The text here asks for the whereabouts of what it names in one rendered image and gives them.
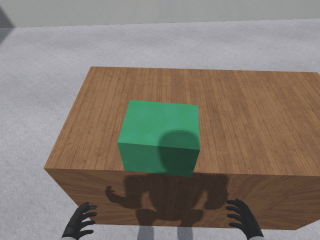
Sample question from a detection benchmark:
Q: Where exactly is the robot right hand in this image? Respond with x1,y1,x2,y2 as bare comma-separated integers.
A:
225,198,264,240

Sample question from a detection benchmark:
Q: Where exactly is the robot left hand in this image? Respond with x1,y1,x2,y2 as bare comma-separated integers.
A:
61,202,97,240

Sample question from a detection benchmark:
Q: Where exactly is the carton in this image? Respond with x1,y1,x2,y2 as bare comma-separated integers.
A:
117,100,200,177

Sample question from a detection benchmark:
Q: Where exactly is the pedestal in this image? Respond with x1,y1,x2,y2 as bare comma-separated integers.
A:
44,66,320,230

